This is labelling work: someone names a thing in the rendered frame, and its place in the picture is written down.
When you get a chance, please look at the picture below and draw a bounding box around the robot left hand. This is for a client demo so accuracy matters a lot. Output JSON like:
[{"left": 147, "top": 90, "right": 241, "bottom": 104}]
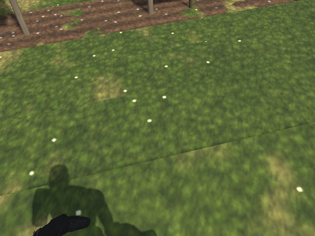
[{"left": 32, "top": 213, "right": 91, "bottom": 236}]

